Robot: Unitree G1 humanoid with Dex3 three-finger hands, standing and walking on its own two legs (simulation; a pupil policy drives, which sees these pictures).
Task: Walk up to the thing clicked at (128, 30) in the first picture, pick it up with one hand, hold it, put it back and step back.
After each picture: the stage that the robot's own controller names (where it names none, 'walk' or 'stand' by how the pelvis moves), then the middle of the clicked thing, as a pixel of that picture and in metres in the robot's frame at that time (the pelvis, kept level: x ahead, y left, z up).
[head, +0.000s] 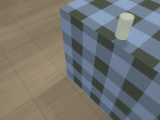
stand; (124, 26) +0.63 -0.20 +0.03
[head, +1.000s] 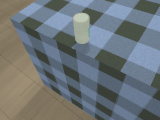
walk; (81, 28) +0.56 +0.03 +0.06
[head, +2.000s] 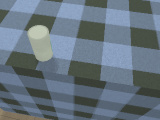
rise first; (41, 44) +0.44 +0.15 +0.07
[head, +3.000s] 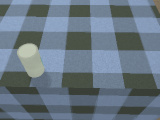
stand; (32, 61) +0.40 +0.19 +0.05
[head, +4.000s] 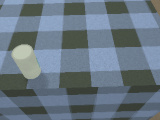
stand; (27, 62) +0.39 +0.20 +0.06
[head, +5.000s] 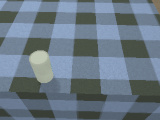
stand; (42, 67) +0.39 +0.16 +0.03
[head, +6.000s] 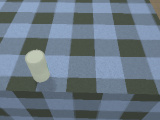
stand; (38, 66) +0.40 +0.18 +0.03
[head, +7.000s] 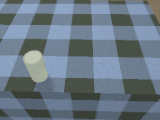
stand; (36, 67) +0.40 +0.19 +0.03
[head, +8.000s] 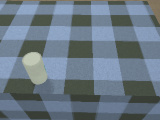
stand; (35, 68) +0.39 +0.19 +0.03
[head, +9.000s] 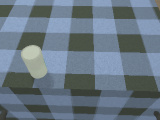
rise first; (35, 62) +0.40 +0.19 +0.04
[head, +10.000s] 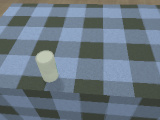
rise first; (47, 66) +0.40 +0.17 +0.04
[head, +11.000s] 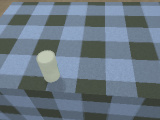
go down; (49, 66) +0.39 +0.17 +0.04
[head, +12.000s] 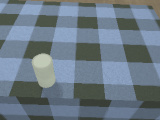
go down; (44, 71) +0.38 +0.15 +0.05
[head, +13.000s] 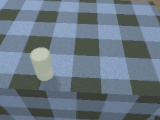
close in; (42, 64) +0.40 +0.16 +0.05
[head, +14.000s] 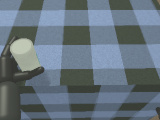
close; (27, 58) +0.40 +0.18 +0.08
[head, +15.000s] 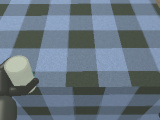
lift; (21, 75) +0.33 +0.20 +0.08
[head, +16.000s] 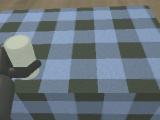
lift; (23, 58) +0.32 +0.18 +0.19
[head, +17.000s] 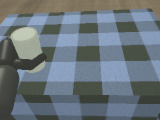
hold; (29, 50) +0.33 +0.16 +0.21
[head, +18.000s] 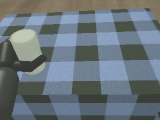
hold; (29, 52) +0.33 +0.16 +0.21
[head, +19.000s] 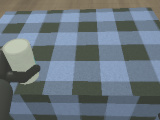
crouch; (22, 62) +0.31 +0.18 +0.19
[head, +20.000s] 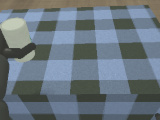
crouch; (19, 40) +0.38 +0.19 +0.21
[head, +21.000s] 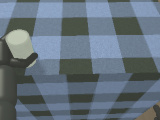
lower; (22, 49) +0.42 +0.18 +0.09
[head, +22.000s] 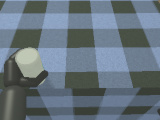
lower; (32, 67) +0.36 +0.16 +0.09
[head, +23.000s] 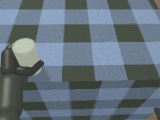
lower; (28, 58) +0.40 +0.17 +0.08
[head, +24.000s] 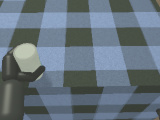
lower; (29, 63) +0.38 +0.17 +0.08
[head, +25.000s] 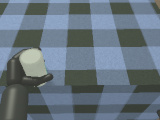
open; (35, 68) +0.36 +0.16 +0.08
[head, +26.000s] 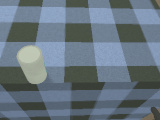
sink last; (33, 65) +0.36 +0.15 +0.08
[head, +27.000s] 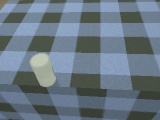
sink last; (43, 70) +0.37 +0.17 +0.06
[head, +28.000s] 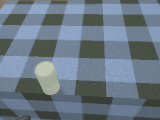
stand; (48, 78) +0.34 +0.15 +0.04
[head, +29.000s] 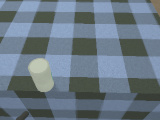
stand; (42, 75) +0.35 +0.16 +0.04
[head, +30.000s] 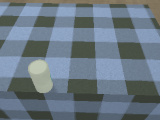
walk; (41, 77) +0.35 +0.16 +0.04
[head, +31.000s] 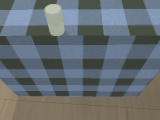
walk; (55, 20) +0.57 +0.13 +0.05
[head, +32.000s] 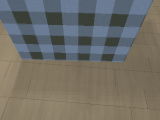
walk; out of the picture +0.96 +0.11 +0.06
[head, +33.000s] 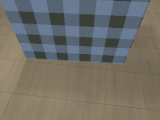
stand; out of the picture +1.03 +0.14 +0.06
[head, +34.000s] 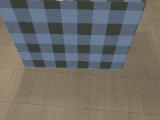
stand; out of the picture +1.02 +0.13 +0.03
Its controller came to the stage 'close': yes
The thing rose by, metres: 0.19
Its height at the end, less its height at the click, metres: +0.00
